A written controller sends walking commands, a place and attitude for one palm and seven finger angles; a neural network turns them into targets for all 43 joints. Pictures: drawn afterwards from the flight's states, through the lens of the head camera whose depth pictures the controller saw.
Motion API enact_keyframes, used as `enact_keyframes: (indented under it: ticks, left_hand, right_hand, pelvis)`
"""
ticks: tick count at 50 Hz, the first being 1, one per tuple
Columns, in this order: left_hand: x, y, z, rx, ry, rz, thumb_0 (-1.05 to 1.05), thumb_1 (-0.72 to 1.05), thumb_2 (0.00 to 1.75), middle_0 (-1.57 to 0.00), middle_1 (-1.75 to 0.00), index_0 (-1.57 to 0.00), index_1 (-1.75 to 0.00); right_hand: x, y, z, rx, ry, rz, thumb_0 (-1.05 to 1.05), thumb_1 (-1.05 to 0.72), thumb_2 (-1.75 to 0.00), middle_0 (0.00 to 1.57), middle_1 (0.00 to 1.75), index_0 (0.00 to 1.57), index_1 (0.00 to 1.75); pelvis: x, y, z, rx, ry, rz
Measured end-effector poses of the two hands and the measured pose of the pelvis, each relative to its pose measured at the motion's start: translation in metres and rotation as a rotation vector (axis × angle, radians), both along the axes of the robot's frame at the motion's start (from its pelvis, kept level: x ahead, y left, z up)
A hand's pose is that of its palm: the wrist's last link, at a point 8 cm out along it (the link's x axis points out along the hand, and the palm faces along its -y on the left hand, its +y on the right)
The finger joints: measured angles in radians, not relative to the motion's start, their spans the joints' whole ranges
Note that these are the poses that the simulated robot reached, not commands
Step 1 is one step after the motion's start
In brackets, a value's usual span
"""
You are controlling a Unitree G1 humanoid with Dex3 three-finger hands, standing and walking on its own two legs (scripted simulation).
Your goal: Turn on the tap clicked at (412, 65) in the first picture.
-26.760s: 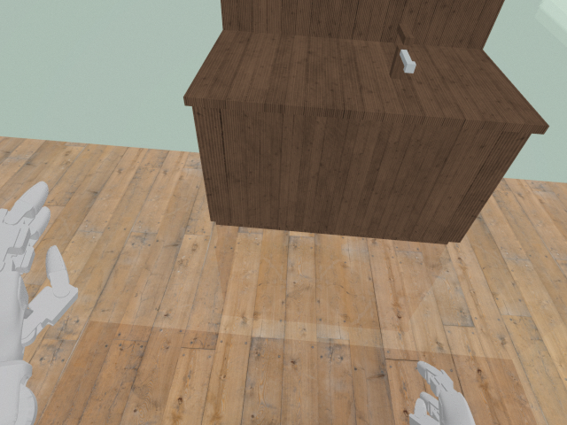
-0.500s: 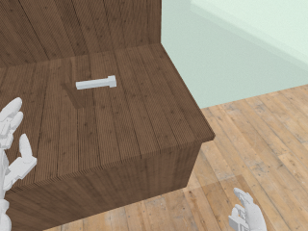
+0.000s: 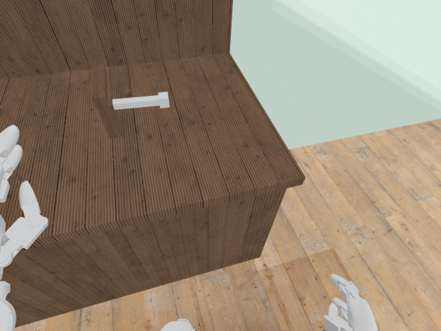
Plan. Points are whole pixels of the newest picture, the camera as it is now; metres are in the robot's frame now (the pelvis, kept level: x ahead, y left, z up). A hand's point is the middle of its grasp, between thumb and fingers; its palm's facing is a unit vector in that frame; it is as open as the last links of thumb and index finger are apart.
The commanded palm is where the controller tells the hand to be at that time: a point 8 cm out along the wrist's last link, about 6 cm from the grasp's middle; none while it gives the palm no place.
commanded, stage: step back with the hand held close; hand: left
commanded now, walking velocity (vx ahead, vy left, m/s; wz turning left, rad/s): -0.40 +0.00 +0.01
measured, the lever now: (163, 100) +0.62 +0.19 +0.05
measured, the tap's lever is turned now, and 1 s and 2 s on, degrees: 85 85 85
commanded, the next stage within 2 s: stop stepping back and stand still in 0.76 s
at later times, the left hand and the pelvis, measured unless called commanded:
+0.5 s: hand (10, 252) +0.17 +0.25 +0.18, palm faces +0.47 -0.80 -0.37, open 7.4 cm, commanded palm +0.11 +0.28 +0.19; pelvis -0.04 -0.01 +0.00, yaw +3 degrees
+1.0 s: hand (30, 324) +0.11 +0.20 +0.17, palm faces +0.33 -0.85 -0.42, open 7.4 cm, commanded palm +0.04 +0.24 +0.19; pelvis -0.12 -0.03 +0.01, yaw -1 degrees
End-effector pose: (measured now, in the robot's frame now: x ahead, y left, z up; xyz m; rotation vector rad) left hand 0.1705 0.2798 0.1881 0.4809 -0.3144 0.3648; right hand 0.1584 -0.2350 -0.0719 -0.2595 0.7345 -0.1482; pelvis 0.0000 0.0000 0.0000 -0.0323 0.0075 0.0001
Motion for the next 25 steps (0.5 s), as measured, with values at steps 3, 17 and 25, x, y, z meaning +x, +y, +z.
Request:
enact_keyframes:
  ticks: [3, 17, 25]
  left_hand:
    - [-0.004, 0.001, 0.000, 0.008, -0.009, 0.000, 0.01, 0.89, 0.89, -0.21, -0.30, -0.21, -0.30]
    - [-0.034, -0.005, 0.002, -0.011, -0.062, 0.025, 0.01, 0.89, 0.89, -0.21, -0.30, -0.21, -0.30]
    - [-0.044, 0.011, 0.003, 0.004, -0.041, 0.054, 0.01, 0.89, 0.89, -0.21, -0.30, -0.21, -0.30]
  right_hand:
    - [-0.004, 0.000, 0.000, -0.006, -0.001, -0.001, 0.01, -0.90, -0.90, 0.20, 0.30, 0.20, 0.30]
    - [-0.014, 0.003, -0.008, 0.003, 0.040, 0.070, 0.01, -0.90, -0.90, 0.20, 0.30, 0.21, 0.30]
    - [-0.032, 0.013, -0.002, 0.030, 0.016, 0.052, 0.01, -0.90, -0.90, 0.20, 0.30, 0.20, 0.30]
  pelvis:
    - [-0.004, 0.000, -0.001, -0.004, -0.001, 0.004]
    - [-0.021, -0.006, -0.005, 0.026, -0.001, 0.053]
    - [-0.039, -0.008, 0.000, -0.003, 0.003, 0.054]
